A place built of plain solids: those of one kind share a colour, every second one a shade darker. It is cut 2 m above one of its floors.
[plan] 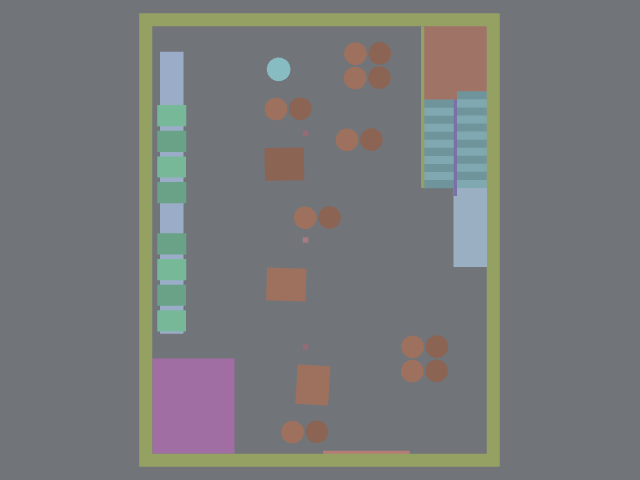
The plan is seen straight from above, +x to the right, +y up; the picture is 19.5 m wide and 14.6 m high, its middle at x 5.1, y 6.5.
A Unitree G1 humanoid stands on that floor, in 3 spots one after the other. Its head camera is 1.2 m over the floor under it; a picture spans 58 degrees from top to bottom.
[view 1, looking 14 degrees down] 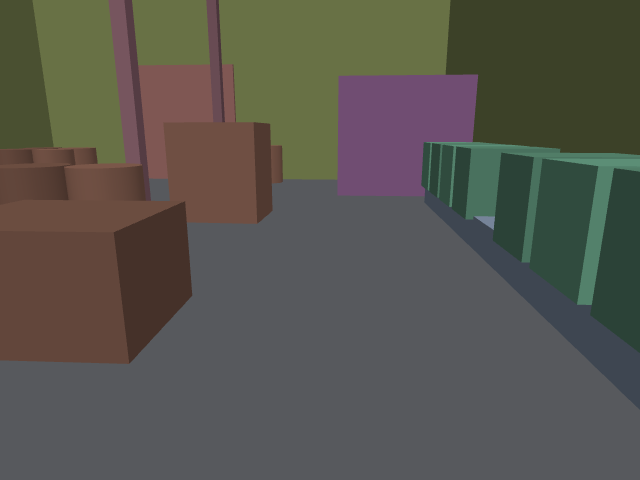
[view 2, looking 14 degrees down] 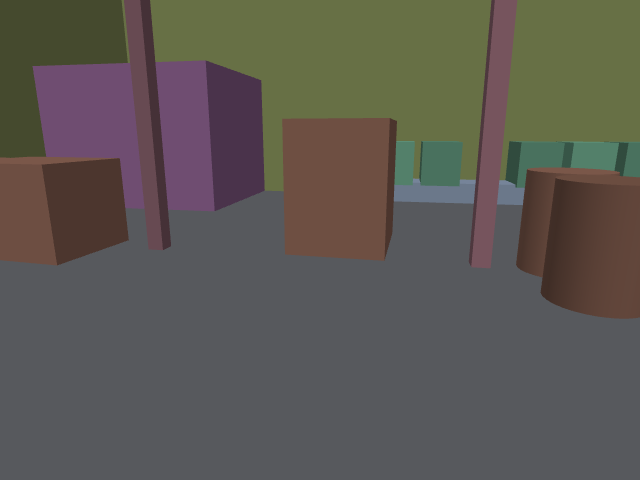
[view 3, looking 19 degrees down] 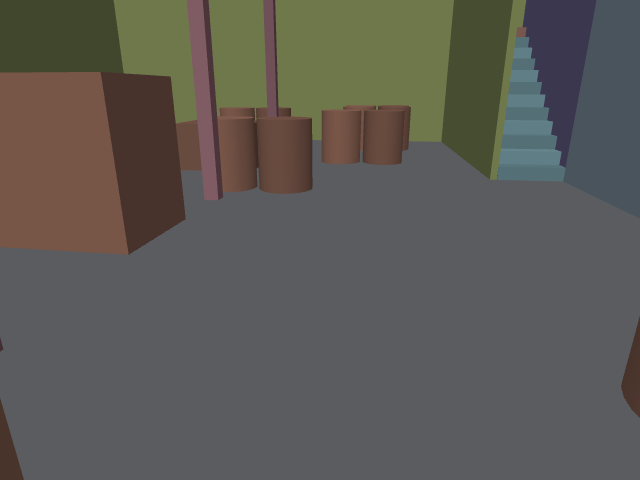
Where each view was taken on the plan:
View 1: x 2.25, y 11.30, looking -86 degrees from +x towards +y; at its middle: ground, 4.96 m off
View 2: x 8.72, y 5.78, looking -169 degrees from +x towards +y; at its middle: load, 4.25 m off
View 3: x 6.51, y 1.70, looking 97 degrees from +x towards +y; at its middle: ground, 3.69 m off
